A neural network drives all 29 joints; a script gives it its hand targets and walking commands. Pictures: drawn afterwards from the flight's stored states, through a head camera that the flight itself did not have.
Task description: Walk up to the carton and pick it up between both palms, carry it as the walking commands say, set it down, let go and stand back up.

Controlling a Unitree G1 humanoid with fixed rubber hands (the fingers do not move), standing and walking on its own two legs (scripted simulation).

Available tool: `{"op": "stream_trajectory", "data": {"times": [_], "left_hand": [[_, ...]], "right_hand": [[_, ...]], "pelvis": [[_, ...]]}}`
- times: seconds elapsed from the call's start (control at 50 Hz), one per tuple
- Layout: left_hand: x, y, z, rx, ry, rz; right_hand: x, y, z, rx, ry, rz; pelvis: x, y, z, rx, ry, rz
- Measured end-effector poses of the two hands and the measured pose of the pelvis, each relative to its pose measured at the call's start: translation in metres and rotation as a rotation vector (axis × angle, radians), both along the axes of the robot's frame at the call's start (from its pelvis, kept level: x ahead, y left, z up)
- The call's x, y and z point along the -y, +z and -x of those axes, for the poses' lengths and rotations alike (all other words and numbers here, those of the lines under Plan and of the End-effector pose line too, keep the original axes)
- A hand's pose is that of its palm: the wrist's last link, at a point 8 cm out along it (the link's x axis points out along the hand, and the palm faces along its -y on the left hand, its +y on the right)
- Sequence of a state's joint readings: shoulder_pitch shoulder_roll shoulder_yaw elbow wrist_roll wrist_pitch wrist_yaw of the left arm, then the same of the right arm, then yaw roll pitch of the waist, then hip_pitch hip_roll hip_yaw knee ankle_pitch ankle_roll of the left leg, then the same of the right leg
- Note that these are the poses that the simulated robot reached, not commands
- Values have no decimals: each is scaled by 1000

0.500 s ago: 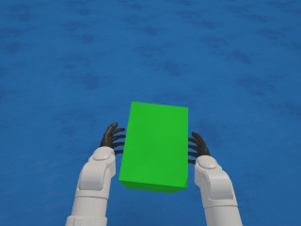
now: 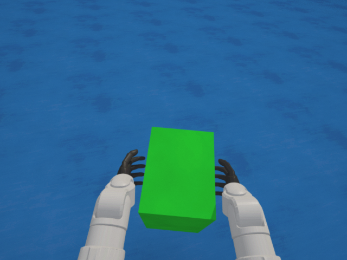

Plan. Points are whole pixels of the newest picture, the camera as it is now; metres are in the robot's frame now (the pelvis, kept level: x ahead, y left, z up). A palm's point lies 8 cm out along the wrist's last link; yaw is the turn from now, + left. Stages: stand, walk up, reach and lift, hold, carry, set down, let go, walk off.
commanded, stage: carry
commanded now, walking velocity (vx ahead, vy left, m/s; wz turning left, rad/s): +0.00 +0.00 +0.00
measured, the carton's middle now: (177, 184) +0.33 +0.00 -0.06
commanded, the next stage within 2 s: hold in 1.24 s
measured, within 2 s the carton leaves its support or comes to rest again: neither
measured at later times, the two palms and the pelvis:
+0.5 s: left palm (124, 186) +0.26 +0.12 +0.04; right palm (234, 197) +0.25 -0.13 +0.03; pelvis -0.03 +0.00 +0.00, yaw +0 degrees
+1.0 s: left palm (124, 188) +0.26 +0.12 +0.04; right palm (234, 202) +0.24 -0.13 +0.03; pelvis -0.04 +0.00 +0.00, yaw +0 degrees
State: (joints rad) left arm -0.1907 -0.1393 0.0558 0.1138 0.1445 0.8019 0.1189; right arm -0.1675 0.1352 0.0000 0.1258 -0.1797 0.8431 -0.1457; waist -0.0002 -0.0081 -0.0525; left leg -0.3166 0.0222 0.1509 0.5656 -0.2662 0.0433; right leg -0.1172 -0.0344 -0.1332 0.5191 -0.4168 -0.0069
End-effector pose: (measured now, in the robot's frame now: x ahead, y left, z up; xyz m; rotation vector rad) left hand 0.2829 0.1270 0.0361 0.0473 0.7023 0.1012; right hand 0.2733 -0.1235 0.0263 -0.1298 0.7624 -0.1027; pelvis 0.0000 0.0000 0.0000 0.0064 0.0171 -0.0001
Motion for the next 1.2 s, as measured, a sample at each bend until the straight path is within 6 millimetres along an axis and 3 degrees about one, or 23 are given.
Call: {"op": "stream_trajectory", "data": {"times": [0.16,0.38,0.64,0.84,1.06,1.2], "left_hand": [[1,0,9,0,3,-3],[2,13,16,40,6,6],[3,-3,29,-18,-6,-12],[3,-4,28,-8,-9,1],[3,11,28,46,-8,12],[3,7,33,22,-17,0]], "right_hand": [[0,-3,8,-5,10,3],[2,8,17,32,5,-15],[2,-4,30,-30,22,25],[2,-8,33,-28,22,25],[3,5,34,19,11,-3],[3,2,39,-6,21,8]], "pelvis": [[2,1,12,5,2,2],[4,1,23,10,5,3],[5,2,33,20,4,7],[4,2,40,11,5,9],[3,2,42,12,1,9],[4,2,43,15,-2,9]]}}
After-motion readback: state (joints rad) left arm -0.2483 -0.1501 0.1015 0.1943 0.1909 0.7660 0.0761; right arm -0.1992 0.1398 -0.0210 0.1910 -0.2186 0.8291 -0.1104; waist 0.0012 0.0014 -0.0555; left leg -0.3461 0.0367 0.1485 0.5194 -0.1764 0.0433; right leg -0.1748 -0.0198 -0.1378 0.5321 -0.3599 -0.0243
